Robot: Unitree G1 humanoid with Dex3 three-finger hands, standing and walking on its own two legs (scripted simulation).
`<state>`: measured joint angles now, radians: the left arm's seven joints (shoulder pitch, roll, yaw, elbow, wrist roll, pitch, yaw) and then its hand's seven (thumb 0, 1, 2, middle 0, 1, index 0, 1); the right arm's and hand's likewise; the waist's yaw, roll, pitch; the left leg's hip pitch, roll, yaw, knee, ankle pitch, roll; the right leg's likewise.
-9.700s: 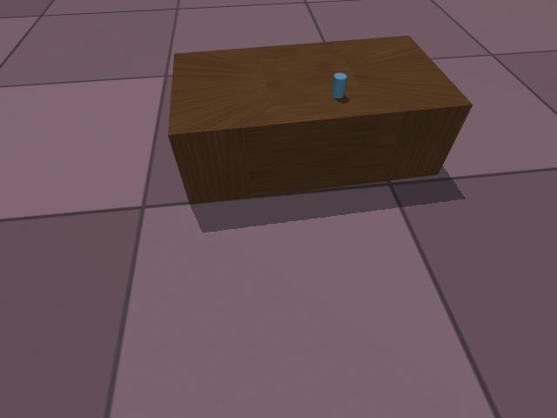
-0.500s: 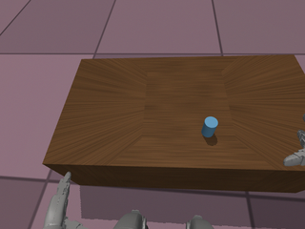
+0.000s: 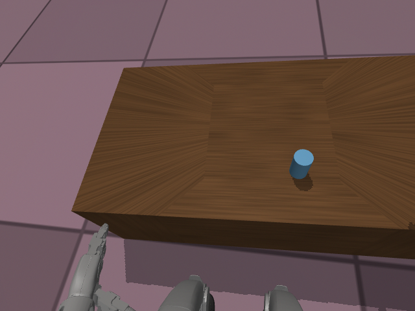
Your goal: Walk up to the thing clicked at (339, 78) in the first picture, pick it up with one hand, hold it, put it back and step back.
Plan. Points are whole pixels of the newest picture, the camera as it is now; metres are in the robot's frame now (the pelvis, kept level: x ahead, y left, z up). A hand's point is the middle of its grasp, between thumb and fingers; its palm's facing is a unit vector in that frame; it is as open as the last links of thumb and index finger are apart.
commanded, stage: go down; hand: right
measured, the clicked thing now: (300, 164) +0.53 -0.17 -0.25
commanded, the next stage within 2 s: approach in 0.56 s
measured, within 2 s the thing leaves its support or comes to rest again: neither
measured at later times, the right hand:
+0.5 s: hand out of the picture +0.45 -0.35 +0.05, palm faces +0.18 +0.98 -0.05, open 17.6 cm
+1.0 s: hand (404, 139) +0.47 -0.32 -0.01, palm faces +0.13 +0.99 +0.02, open 17.4 cm
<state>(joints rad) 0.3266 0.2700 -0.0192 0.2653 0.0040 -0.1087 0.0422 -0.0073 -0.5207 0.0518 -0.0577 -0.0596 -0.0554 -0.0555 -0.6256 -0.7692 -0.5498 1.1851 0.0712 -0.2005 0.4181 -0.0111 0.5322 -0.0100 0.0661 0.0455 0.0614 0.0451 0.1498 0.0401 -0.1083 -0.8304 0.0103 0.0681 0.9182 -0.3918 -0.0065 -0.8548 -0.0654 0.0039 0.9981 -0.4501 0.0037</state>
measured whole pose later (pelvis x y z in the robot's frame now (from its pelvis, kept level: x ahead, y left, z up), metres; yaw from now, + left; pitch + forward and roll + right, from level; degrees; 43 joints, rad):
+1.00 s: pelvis -0.02 -0.01 -0.05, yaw +1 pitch +25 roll +5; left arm 0.29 0.26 -0.04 0.08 0.05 -0.15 0.00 -0.01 -0.53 0.05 -0.06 -0.05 -0.05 -0.05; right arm -0.82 -0.87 -0.61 1.35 0.12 -0.43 0.47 -0.01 0.53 -0.03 0.07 0.05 0.07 0.05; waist 0.26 0.03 -0.12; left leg -1.13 0.00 0.09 1.14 -0.45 -0.01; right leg -1.18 -0.08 0.04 1.25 -0.52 -0.01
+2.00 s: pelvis -0.05 +0.00 -0.18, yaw +5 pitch +34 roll +7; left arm 0.46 0.37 0.17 -0.48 0.08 -0.13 -0.08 -0.01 -0.52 0.04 -0.06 -0.06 -0.06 -0.05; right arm -0.83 -0.67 -0.61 1.16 -0.06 -0.55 0.08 -0.01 0.60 -0.03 0.05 0.06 0.05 0.06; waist 0.44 0.04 -0.14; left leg -1.68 -0.01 0.10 1.65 -0.57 0.00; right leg -1.71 -0.10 0.08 1.76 -0.66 0.00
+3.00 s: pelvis -0.06 +0.01 -0.19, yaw +4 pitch +34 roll +6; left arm 0.49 0.38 0.18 -0.57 0.07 -0.12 -0.10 -0.01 -0.56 0.07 -0.06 -0.05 -0.05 -0.06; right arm -0.91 -0.71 -0.58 1.17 -0.10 -0.52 0.05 -0.02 0.14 -0.85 0.91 0.96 1.00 0.95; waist 0.46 0.05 -0.12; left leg -1.72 0.00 0.09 1.69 -0.57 0.01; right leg -1.75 -0.09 0.08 1.79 -0.65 0.01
